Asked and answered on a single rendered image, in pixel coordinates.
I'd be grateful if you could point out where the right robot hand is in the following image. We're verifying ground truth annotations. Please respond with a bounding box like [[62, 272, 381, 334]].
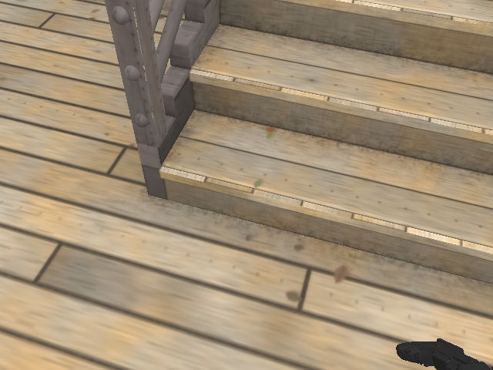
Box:
[[396, 338, 493, 370]]

